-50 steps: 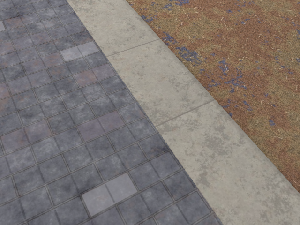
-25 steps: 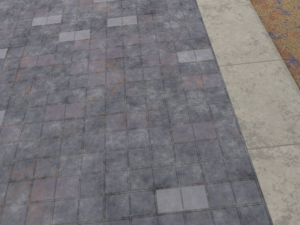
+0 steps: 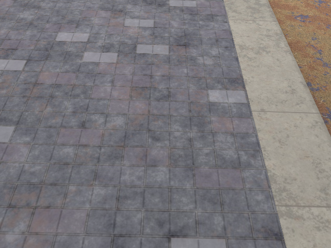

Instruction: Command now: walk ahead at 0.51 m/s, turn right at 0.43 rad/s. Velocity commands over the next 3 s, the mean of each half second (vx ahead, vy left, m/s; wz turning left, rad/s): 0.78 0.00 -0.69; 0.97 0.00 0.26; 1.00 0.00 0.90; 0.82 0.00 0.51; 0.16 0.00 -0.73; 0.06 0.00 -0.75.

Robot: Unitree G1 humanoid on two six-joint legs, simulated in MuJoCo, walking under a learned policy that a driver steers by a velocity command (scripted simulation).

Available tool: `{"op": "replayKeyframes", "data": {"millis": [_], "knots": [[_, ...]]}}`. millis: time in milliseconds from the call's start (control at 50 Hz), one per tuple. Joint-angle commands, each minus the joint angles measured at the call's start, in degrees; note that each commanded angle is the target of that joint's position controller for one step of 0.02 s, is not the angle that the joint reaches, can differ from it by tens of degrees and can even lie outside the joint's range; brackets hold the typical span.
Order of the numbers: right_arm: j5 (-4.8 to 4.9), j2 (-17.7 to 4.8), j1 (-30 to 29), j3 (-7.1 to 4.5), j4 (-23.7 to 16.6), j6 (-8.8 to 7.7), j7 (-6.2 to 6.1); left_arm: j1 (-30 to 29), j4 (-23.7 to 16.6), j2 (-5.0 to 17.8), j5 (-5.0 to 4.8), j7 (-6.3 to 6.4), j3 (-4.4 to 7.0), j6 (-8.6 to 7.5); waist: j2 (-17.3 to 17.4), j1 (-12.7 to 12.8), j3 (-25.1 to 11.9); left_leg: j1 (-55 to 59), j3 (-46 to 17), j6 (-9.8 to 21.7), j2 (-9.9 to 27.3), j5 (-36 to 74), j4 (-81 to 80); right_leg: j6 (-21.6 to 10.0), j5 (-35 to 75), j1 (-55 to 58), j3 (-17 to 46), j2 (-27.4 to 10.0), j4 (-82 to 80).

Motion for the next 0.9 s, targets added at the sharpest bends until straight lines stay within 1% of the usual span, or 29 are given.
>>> {"op": "replayKeyframes", "data": {"millis": [20, 100, 160, 260, 300, 320, 340, 360, 380, 400, 420, 440, 460, 480, 500, 520, 540, 560, 600, 640, 660, 680, 740, 780, 820, 840, 860, 880, 900], "knots": [[0.29, -9.6, 1.8, -2.93, -1.4, -2.86, -0.60, -6.8, -4.9, 5.2, 0.21, -0.75, 1.88, -1.77, 8.5, -3.3, 4.4, 8.5, -12.2, 5.4, 16.4, -17.7, -12.0, 1.0, 5.2, -20.8, 1.7, -2.7, 5.7], [0.05, -10.0, 3.7, -3.40, -0.7, -4.19, -0.52, -10.2, -6.7, 4.4, 0.53, -1.89, 2.01, -1.37, 7.3, -3.8, 6.2, 7.6, -7.7, 6.2, 18.9, -16.3, -13.4, 3.0, 8.4, -26.7, 1.2, -4.8, 7.7], [-0.18, -10.9, 4.7, -3.84, 0.0, -4.89, -0.45, -11.9, -8.2, 4.3, 0.76, -2.73, 1.98, -1.05, 6.8, -3.4, 7.9, 7.7, -2.9, 5.5, 19.9, -14.4, -13.9, 2.8, 10.5, -29.6, 1.2, -6.2, 7.3], [-0.79, -11.1, 6.2, -4.12, 1.4, -5.62, -0.29, -19.0, -12.1, 3.6, 0.76, -4.01, 0.82, -1.20, 6.3, -4.6, 11.5, 7.4, 7.7, 3.6, 19.3, -7.6, -15.0, -1.6, 11.6, -27.2, -4.7, -8.2, -1.2], [-1.03, -11.4, 7.6, -4.23, 2.4, -5.49, -0.22, -21.6, -13.8, 2.5, 0.70, -4.02, -0.02, -1.27, 5.7, -4.9, 12.3, 9.3, 11.6, 3.2, 19.2, 2.6, -13.3, -4.6, 8.8, -24.6, -8.1, -7.5, -5.5], [-1.06, -11.9, 6.5, -4.28, 2.4, -5.37, -0.17, -20.3, -13.8, 2.3, 0.57, -3.68, -0.24, -1.25, 5.8, -3.4, 10.9, 9.3, 14.6, 2.5, 18.4, 18.2, -9.5, -6.5, 6.6, -19.2, -10.6, -5.5, -8.1], [-0.95, -13.1, 6.5, -4.48, 2.4, -5.13, -0.22, -17.5, -13.2, 2.9, 0.37, -3.07, -0.03, -1.21, 6.6, -1.6, 7.4, 10.1, 16.3, 2.1, 18.2, 40.1, -3.0, -8.2, 3.9, -12.5, -13.5, -2.0, -8.4], [-1.05, -14.9, 6.6, -4.90, 2.2, -4.38, -0.23, -10.9, -11.7, 4.3, -0.05, -2.41, 0.68, -1.44, 7.7, 2.2, 2.3, 10.0, 17.1, 2.1, 18.7, 58.5, 8.4, -9.4, -0.2, -3.8, -15.1, 2.0, -7.4], [-0.72, -17.2, 5.6, -5.57, 1.5, -3.47, -0.07, 0.0, -9.0, 6.4, -0.52, -1.82, 1.92, -2.01, 8.2, 7.8, -4.5, 5.4, 16.6, 2.2, 19.2, 65.8, 23.6, -10.6, -2.7, 10.2, -15.1, 5.5, -8.4], [-0.79, -16.1, 5.0, -5.02, 0.8, -3.63, 0.19, 13.0, -4.4, 10.1, 0.29, -0.81, 3.82, -2.28, 4.0, 13.5, -11.1, -7.5, 15.6, 0.5, 17.3, 54.2, 42.7, -11.7, -2.1, 30.6, -8.6, 6.2, -14.0], [-0.36, -5.0, 7.1, -2.16, -2.9, -4.47, 1.93, 9.0, -3.4, 18.1, 1.02, 0.53, 5.46, -1.86, -16.0, 5.9, -10.3, -34.1, 13.9, -2.8, 5.9, -9.6, 64.9, -15.8, -22.7, 43.0, 21.8, -10.2, -27.4], [-0.27, -7.4, 2.2, -2.08, -6.1, -5.99, 2.11, 10.3, -5.5, 19.2, -0.28, 0.44, 5.73, -2.06, -11.2, 7.5, -19.2, -38.9, -1.0, -2.3, 1.8, -12.3, 74.0, -17.8, -29.5, 44.8, 46.7, -16.4, -40.0], [0.29, -9.9, -3.2, -2.59, -7.2, -6.46, 1.92, 8.7, -4.3, 17.3, 0.51, 0.81, 5.45, -2.23, -4.9, 7.4, -12.0, -44.2, -3.3, -1.2, 4.8, -5.5, 74.6, -15.7, -23.1, 41.5, 42.3, -16.6, -41.8], [0.77, -8.8, -1.9, -2.02, -6.4, -6.72, 1.53, 7.7, -3.5, 14.7, 0.79, 1.42, 4.88, -2.92, -0.4, 4.6, -6.0, -43.1, -2.1, -0.6, 7.6, -2.2, 71.3, -14.7, -14.2, 33.2, 35.7, -16.2, -40.5], [-0.01, -8.0, -1.4, -1.65, -5.4, -6.39, 1.45, 4.3, -3.9, 11.5, 1.00, 1.73, 3.96, -3.75, 3.8, 2.2, -3.0, -39.4, -2.1, -0.4, 10.2, -0.6, 66.8, -13.1, -9.4, 24.7, 29.2, -14.0, -40.0], [-0.92, -7.0, 1.0, -1.28, -4.6, -5.40, 1.74, 0.9, -4.2, 8.9, 0.75, 1.85, 2.90, -4.36, 3.5, -0.9, -1.4, -35.2, -2.7, -0.4, 11.3, -0.1, 63.6, -12.1, -7.3, 17.7, 23.8, -11.1, -40.9], [-1.22, -6.5, 2.6, -1.08, -3.8, -4.15, 2.20, -0.1, -4.4, 7.1, 0.58, 1.78, 2.09, -5.07, 2.0, -2.3, -0.4, -32.8, -2.9, -0.7, 12.0, -0.2, 61.4, -12.4, -6.4, 13.2, 21.1, -9.9, -42.4], [-1.26, -6.2, 2.2, -1.01, -3.7, -3.14, 2.50, 0.3, -4.0, 5.6, 0.28, 1.69, 1.59, -5.93, 2.3, -2.8, 1.3, -33.1, -2.6, -1.1, 12.6, -0.3, 59.3, -12.4, -5.0, 11.1, 18.8, -8.6, -44.0], [-0.51, -5.3, -1.1, -0.77, -4.0, -1.58, 2.96, 2.2, -2.7, 5.8, -0.23, 1.33, 1.47, -7.48, 2.8, -2.5, 5.5, -38.2, -0.1, -1.3, 13.0, 3.1, 54.4, -10.2, 2.0, 11.3, 12.3, -7.1, -48.1], [0.59, -5.1, -7.6, -0.56, -5.7, -1.53, 3.21, 6.1, -1.3, 5.5, -0.53, 0.78, 1.25, -8.49, 2.5, 0.0, 8.9, -41.6, 2.9, -0.6, 11.8, 9.0, 46.3, -6.6, 18.9, 13.8, 5.4, -5.1, -50.4], [1.17, -4.6, -9.1, -0.50, -5.6, -1.67, 3.36, 7.2, -0.7, 4.5, -0.67, 0.63, 0.92, -8.83, 2.7, 0.9, 9.0, -41.7, 4.4, 0.0, 9.9, 12.4, 42.6, -4.2, 26.4, 15.9, 1.1, -3.1, -50.3], [1.59, -3.8, -10.5, -0.16, -5.9, -2.00, 3.64, 7.8, -0.4, 4.2, -0.64, 0.68, 0.58, -9.25, 1.8, 1.2, 8.6, -39.8, 4.9, 0.7, 8.3, 15.5, 38.1, -2.9, 33.8, 16.4, -2.1, -2.6, -50.2], [2.19, -2.8, -13.3, 0.37, -6.3, -2.81, 4.41, 8.9, 1.4, 3.8, -0.56, 1.71, -0.36, -10.02, 0.9, 1.3, 7.5, -33.3, 8.8, 3.1, 2.9, 23.0, 26.2, 0.3, 53.1, 20.6, -8.4, -3.8, -52.8], [2.17, -4.4, -9.6, 0.03, -4.3, -2.98, 4.53, 7.1, 1.2, 5.6, -0.27, 2.79, -0.30, -10.32, -1.7, -1.4, 3.5, -26.7, 11.3, 4.2, -1.1, 25.6, 22.1, 2.7, 72.9, 27.0, -11.1, -5.5, -49.2], [1.82, -7.6, -1.8, -1.01, -1.1, -2.20, 3.96, 4.7, 0.9, 8.1, 0.32, 4.82, 0.46, -9.47, -4.5, -6.1, -1.9, -17.8, 13.1, 4.5, -5.2, 23.0, 21.8, 4.4, 90.4, 32.6, -12.5, -7.8, -39.2], [1.62, -10.2, 6.8, -2.09, 1.4, -1.85, 3.57, 2.6, 0.4, 9.3, 1.13, 5.66, 0.89, -8.44, -4.9, -10.8, -5.3, -9.7, 13.0, 5.4, -7.4, 19.0, 22.3, 5.0, 96.5, 32.5, -12.4, -8.7, -27.5], [1.62, -12.8, 18.7, -3.45, 4.9, -1.47, 3.08, -2.2, -0.8, 10.7, 1.92, 6.24, 1.46, -7.41, -5.1, -17.3, -8.1, -0.1, 10.2, 7.7, -6.3, 16.1, 20.9, 5.0, 97.2, 28.6, -12.1, -9.0, -10.6], [2.21, -14.6, 32.0, -5.15, 8.0, -1.19, 2.21, -9.8, -1.9, 12.4, 1.48, 6.31, 2.42, -6.38, -0.6, -25.9, -8.7, 9.3, 3.0, 13.6, -0.9, 15.8, 13.3, 4.7, 74.6, 19.2, -13.6, -3.6, 21.0], [2.66, -12.6, 29.3, -4.85, 10.8, -0.05, 1.44, -16.3, -5.5, 1.0, 2.52, 4.43, -0.67, -8.00, 17.4, -19.2, -2.2, 18.0, -3.8, 14.2, 1.9, 18.9, 22.7, 3.6, -5.2, -9.1, -9.0, 8.1, 44.2]]}}
Next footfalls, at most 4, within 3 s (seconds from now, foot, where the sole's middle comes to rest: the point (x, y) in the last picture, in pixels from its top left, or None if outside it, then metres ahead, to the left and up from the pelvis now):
0.40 right None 0.33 -0.25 -0.79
0.88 left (254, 198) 0.78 -0.39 -0.79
1.28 right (296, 143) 1.11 -0.67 -0.79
1.72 left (233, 96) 1.46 -0.39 -0.79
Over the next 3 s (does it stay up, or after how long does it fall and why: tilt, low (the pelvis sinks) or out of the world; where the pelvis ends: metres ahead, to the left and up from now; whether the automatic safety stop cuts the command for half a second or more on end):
stays up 1.74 -0.24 0.00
